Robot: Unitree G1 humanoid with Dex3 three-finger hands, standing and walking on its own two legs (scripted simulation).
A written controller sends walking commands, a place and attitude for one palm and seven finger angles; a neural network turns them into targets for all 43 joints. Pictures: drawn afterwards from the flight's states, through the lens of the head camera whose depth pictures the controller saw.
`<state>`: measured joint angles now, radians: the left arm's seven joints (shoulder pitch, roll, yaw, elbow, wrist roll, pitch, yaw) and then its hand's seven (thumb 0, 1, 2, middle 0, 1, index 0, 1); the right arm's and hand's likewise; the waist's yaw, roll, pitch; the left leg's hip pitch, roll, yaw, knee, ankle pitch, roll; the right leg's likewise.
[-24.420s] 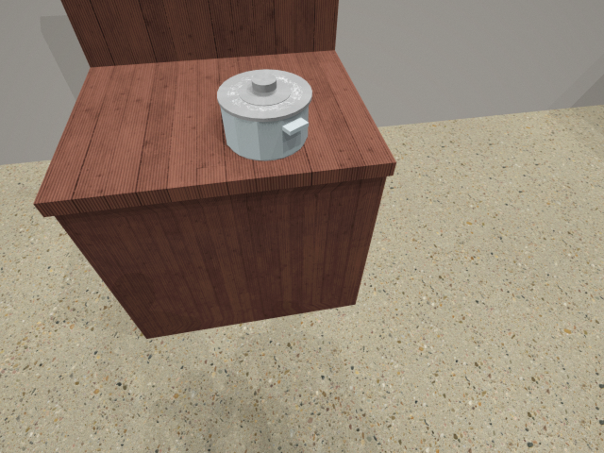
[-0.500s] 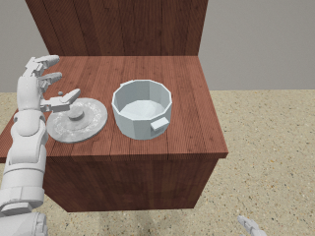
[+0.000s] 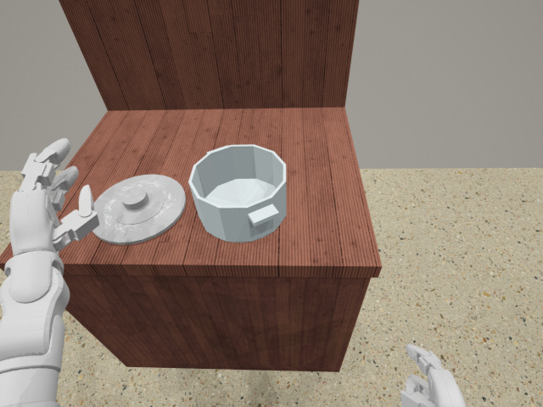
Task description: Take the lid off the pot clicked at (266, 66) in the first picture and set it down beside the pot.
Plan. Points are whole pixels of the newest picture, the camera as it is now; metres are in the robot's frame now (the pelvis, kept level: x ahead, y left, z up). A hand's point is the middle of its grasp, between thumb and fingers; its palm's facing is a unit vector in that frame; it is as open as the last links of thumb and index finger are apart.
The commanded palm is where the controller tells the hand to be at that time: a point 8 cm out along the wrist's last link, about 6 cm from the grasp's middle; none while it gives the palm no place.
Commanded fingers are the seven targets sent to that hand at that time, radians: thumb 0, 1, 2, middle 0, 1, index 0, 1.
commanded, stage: draw the hand back to the body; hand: left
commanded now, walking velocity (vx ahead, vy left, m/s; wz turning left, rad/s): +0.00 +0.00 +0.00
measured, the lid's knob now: (134, 198) +0.52 +0.35 -0.02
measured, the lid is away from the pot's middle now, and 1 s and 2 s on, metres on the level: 0.24 0.24 0.24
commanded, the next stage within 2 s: step back with the hand held close in 0.84 s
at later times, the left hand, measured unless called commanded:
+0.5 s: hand (68, 275) +0.22 +0.25 +0.16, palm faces +0.39 -0.86 -0.33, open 7.4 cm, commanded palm +0.16 +0.29 +0.17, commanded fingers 0.00 0.90 0.90 -0.20 -0.30 -0.20 -0.30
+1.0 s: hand (21, 315) +0.17 +0.27 +0.16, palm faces +0.39 -0.84 -0.38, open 7.4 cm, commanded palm +0.12 +0.31 +0.17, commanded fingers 0.00 0.90 0.90 -0.20 -0.30 -0.20 -0.30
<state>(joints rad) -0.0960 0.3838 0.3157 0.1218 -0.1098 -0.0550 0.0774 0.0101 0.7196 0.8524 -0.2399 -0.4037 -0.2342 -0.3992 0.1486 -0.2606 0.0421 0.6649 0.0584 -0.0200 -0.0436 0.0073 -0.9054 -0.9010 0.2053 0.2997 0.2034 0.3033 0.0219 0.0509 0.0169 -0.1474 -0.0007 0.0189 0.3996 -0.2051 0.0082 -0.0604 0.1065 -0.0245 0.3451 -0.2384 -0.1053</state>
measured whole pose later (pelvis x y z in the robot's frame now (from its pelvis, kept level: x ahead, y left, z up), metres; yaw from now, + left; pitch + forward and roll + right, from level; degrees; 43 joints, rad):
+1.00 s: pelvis -0.01 +0.03 +0.00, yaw +0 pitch -5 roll -1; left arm 0.52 0.35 0.30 -0.45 -0.09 -0.13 0.08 0.02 0.89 0.90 -0.21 -0.30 -0.21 -0.30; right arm 0.18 -0.23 0.03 0.63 0.02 -0.08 -0.05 0.01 -0.90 -0.90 0.21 0.30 0.20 0.30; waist 0.07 0.07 0.01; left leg -0.13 -0.02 0.02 0.43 -0.21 0.05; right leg -0.02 0.09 -0.03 0.33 -0.23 -0.07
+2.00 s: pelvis -0.11 +0.09 -0.03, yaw +1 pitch +0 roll -5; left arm 0.60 0.43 0.42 -0.66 -0.02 -0.24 0.12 0.01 0.89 0.89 -0.22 -0.30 -0.21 -0.30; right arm 0.23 -0.22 -0.03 0.54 0.00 -0.09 -0.05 0.01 -0.90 -0.90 0.21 0.30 0.20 0.30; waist -0.01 -0.01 0.05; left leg -0.49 -0.02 0.07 0.62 -0.14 0.14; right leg -0.39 0.06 -0.01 0.82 -0.41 0.00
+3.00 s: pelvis -0.34 +0.20 -0.01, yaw -4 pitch -1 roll -6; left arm 0.62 0.46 0.46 -0.76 -0.06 -0.19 0.10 0.01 0.89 0.90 -0.21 -0.30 -0.21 -0.30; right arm 0.27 -0.09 0.03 0.59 0.00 -0.11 0.04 0.01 -0.90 -0.90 0.21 0.30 0.21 0.30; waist -0.04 -0.08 0.01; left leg -0.40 0.00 0.03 0.60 -0.22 0.05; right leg -0.48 0.11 -0.01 1.10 -0.39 -0.02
